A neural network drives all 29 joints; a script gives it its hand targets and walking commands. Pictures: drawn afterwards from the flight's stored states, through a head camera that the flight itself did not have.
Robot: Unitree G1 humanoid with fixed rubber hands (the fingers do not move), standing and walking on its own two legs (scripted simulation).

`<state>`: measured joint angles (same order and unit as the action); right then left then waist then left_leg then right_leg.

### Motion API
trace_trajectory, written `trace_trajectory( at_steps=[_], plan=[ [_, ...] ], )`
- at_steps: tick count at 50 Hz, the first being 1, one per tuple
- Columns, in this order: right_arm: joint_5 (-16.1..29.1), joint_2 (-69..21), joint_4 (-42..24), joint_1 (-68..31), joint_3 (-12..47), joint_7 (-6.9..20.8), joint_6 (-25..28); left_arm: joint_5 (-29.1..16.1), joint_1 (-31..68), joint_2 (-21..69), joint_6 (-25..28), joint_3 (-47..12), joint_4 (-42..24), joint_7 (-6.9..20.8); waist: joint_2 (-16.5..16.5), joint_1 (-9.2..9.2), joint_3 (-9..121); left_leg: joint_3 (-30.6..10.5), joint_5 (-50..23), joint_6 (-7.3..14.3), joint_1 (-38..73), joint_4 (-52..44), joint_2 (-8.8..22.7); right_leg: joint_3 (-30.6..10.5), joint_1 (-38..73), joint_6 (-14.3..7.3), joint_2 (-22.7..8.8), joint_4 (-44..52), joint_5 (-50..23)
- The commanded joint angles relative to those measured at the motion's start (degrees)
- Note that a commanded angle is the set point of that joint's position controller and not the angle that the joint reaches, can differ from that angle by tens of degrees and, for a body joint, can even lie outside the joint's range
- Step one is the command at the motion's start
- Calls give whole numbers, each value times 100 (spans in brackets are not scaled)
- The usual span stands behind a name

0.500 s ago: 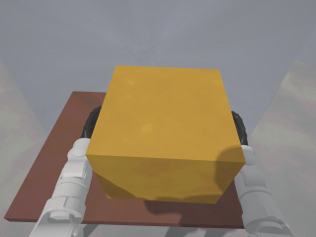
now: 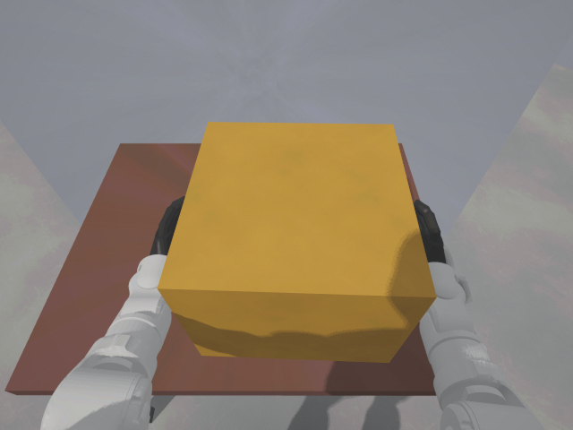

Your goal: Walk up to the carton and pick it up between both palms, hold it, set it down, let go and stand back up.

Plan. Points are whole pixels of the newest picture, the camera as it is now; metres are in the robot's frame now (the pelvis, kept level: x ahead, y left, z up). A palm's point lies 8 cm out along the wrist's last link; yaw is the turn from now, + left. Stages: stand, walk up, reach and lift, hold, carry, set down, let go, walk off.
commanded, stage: set down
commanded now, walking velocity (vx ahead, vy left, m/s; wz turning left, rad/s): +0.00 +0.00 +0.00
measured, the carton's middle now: (297, 240) +0.40 -0.02 +0.02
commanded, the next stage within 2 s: none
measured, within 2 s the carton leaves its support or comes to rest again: rests again in 1.22 s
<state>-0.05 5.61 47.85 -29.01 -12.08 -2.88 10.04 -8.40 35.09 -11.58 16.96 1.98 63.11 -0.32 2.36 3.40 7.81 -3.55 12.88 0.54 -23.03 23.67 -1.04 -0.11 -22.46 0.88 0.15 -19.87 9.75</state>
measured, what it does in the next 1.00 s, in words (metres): stands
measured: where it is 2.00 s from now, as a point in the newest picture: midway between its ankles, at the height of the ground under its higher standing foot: outside the picture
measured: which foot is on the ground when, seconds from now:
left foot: down 0.00-1.00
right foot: down 0.00-1.00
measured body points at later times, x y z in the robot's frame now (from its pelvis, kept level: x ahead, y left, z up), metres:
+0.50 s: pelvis -0.01 +0.01 -0.01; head +0.08 +0.00 +0.43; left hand +0.40 +0.17 -0.02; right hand +0.37 -0.22 -0.01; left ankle -0.03 +0.11 -0.74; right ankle -0.01 -0.13 -0.74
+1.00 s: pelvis -0.03 +0.00 -0.03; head +0.09 -0.01 +0.41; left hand +0.40 +0.16 -0.05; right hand +0.36 -0.23 -0.04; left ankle -0.03 +0.11 -0.74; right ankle -0.01 -0.13 -0.74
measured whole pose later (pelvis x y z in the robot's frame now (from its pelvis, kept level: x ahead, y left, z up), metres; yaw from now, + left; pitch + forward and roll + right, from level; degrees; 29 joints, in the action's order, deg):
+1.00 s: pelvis -0.03 +0.00 -0.03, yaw +0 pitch +28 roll -2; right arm -3.4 6.6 51.4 -32.6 -14.3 -0.7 17.1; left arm -13.1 41.0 -11.9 31.6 -4.5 76.8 -3.9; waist 5.6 4.7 14.0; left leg -3.5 14.6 0.6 -49.2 36.5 -1.2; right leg 0.5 -48.1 1.2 0.1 -32.0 11.4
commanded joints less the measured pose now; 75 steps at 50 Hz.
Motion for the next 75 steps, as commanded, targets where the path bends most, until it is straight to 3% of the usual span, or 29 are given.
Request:
trace_trajectory(
  at_steps=[1, 5, 8, 10, 12, 24, 25, 26, 28, 29, 33, 34, 36, 38, 40, 41, 42, 44, 49, 53, 54, 56, 59, 61, 62, 65, 66, 71, 75],
  plan=[
    [-175, -3992, -1555, -3853, 2624, 927, 684, 155, 4761, 4099, 889, -1852, -2142, 570, -83, 70, 4702, 283, -3196, -540, 708, 195, -20, 119, 2499, 105, 31, -632, -3854],
    [-26, -3926, -1753, -3719, 2768, 921, 753, 201, 4410, 4072, 1027, -1916, -2006, 528, 0, -14, 4765, 281, -3566, -585, 642, 398, -41, 98, 2379, 144, 58, -749, -4193],
    [-93, -3704, -1310, -3612, 2529, 918, 722, -23, 4931, 4074, 1094, -2161, -2166, 505, 223, 389, 4751, 199, -3442, -617, 827, 490, 19, 206, 1771, 77, 82, -695, -3536],
    [-42, -3772, -1521, -3594, 2697, 987, 790, -26, 4739, 4110, 1164, -2212, -2191, 458, 421, 82, 5044, 192, -3814, -653, 1044, 571, 68, 184, 1538, 15, 104, -720, -3430],
    [-7, -3793, -1599, -3614, 2676, 969, 865, -130, 4848, 4252, 1245, -2448, -2365, 375, 502, 216, 5256, 143, -4345, -755, 1182, 824, 80, 252, 1228, 7, 186, -747, -3505],
    [-193, -3830, -1637, -3801, 2624, 1048, 951, -38, 4821, 4318, 1480, -2309, -1622, 439, 242, 286, 5510, 124, -3408, -626, 443, 994, 91, 275, 792, 46, 158, -1015, -3013],
    [-193, -3782, -1603, -3655, 2557, 1056, 969, -80, 4821, 4324, 1554, -2401, -1735, 400, 275, 411, 5672, 110, -3416, -601, 443, 1014, 53, 279, 767, 53, 163, -1042, -3208],
    [-238, -4398, -1724, -3765, 2723, 1131, 978, -67, 4649, 4995, 1576, -2520, -1728, 452, 212, 284, 5411, 56, -3495, -600, 426, 1032, 85, 229, 802, 60, 149, -1038, -3139],
    [-86, -3755, -1696, -3606, 2731, 1082, 1023, -179, 4746, 4406, 1648, -2459, -1927, 379, 328, 375, 5756, 44, -3911, -690, 483, 1147, 115, 258, 807, 85, 136, -1145, -3496],
    [-67, -3791, -1660, -3669, 2760, 1077, 976, -42, 4532, 4403, 1598, -2328, -1645, 374, 204, 220, 5601, 31, -3617, -630, 538, 1077, 131, 185, 817, 107, 141, -1105, -3332],
    [-345, -4039, -1349, -3874, 2524, 1143, 981, 112, 4783, 4503, 1696, -2111, -1129, 489, 91, 289, 5281, 104, -2455, -478, -226, 910, 51, 200, 744, 117, 76, -1138, -2601],
    [-384, -3916, -1430, -3895, 2363, 1119, 1065, 11, 4830, 4505, 1740, -2275, -1307, 480, 87, 416, 5393, 42, -2510, -495, -119, 948, 88, 214, 722, 90, 66, -1135, -2742],
    [-362, -4163, -1621, -3932, 2569, 1138, 1117, -17, 4909, 4539, 1830, -2325, -1417, 485, 123, 318, 5607, 108, -2610, -476, -266, 1032, 56, 198, 901, 133, 59, -1288, -2992],
    [-478, -3745, -1207, -3982, 2182, 1104, 1079, 2, 5119, 4408, 1870, -2186, -1034, 455, 130, 487, 5593, 126, -2201, -479, -473, 1036, 38, 237, 698, 141, 91, -1289, -2639],
    [-419, -3977, -1199, -4011, 2388, 1124, 1112, 17, 5078, 4413, 1948, -2147, -1036, 472, 20, 305, 5428, 135, -2290, -421, -511, 1027, 44, 155, 812, 183, 56, -1328, -2786],
    [-530, -3890, -1157, -3911, 2247, 1101, 1153, 55, 4959, 4308, 1964, -2017, -922, 483, -54, 431, 5439, 133, -2280, -394, -675, 1065, 43, 167, 923, 212, 19, -1426, -3041],
    [-464, -3692, -947, -3942, 2316, 1131, 1176, 167, 4771, 4011, 1939, -1753, -609, 492, -28, 229, 5380, 205, -2166, -373, -814, 951, 6, 125, 966, 208, 32, -1409, -2908],
    [-676, -3971, -910, -4047, 2005, 1094, 1223, 165, 5293, 4423, 2011, -1946, -828, 485, 37, 519, 5584, 136, -2066, -411, -669, 1016, 53, 240, 588, 212, 83, -1433, -2576],
    [-704, -3878, -1005, -4009, 2060, 1104, 1397, 133, 5029, 4326, 2114, -1966, -542, 474, 181, 301, 5923, 187, -2381, -453, -650, 1162, 60, 213, 630, 151, 67, -1500, -2979],
    [-994, -3632, -415, -3915, 1533, 1117, 1453, 411, 5017, 4181, 2184, -1690, -341, 463, 221, 456, 5533, 193, -2013, -432, -656, 1072, 83, 283, 444, 159, 83, -1424, -2440],
    [-701, -3186, -644, -3830, 1786, 1090, 1522, 264, 4801, 3731, 2255, -1763, -472, 371, 370, 301, 6026, 255, -2208, -463, -591, 1268, 58, 223, 437, 112, 78, -1592, -2821],
    [-909, -3431, -588, -3844, 1635, 1074, 1572, 341, 4844, 3967, 2242, -1702, -381, 428, 112, 453, 5999, 240, -2154, -438, -680, 1223, 72, 270, 380, 189, 111, -1551, -2706],
    [-622, -1845, -358, -3739, 1129, 888, 1620, 294, 4740, 2547, 2168, -1266, -214, 148, 204, 378, 6219, 268, -2632, -568, -484, 1353, 117, 274, 162, 184, 169, -1652, -2767],
    [-60, 125, -432, -3276, 794, 617, 1667, 132, 4133, 621, 2053, -746, -451, -155, 239, 186, 6748, 369, -2962, -608, -110, 1507, 116, 205, 373, 170, 172, -1720, -3222],
    [-165, 282, -160, -3395, 508, 459, 1714, 115, 4106, 538, 1933, -691, -121, -163, -49, 346, 6289, 362, -2918, -650, -284, 1462, 189, 251, 213, 205, 219, -1741, -2941],
    [624, 2121, -268, -3274, 317, 48, 1683, -373, 3957, -1209, 1616, -202, -432, -557, -334, 291, 6727, 556, -3004, -712, -279, 1714, 189, 212, 99, 210, 330, -1940, -3040],
    [891, 2086, -171, -3462, 406, 33, 1693, -398, 4051, -1387, 1545, -60, -283, -577, -216, 110, 6732, 555, -2946, -651, -504, 1785, 174, 99, 185, 172, 218, -2005, -3187],
    [1752, 1982, 169, -3959, 1010, 22, 1267, -994, 4475, -1383, 1085, -240, -309, -385, -365, 28, 5998, 564, -2149, -431, -525, 1847, 129, 92, -308, 168, 262, -2070, -2080],
    [1911, 1659, 497, -4015, 1210, 85, 1064, -1056, 4254, -1004, 895, -408, 325, -206, -231, -58, 5832, 450, -2115, -385, -365, 1981, 123, 168, -906, 113, 265, -2227, -1774]
  ],
)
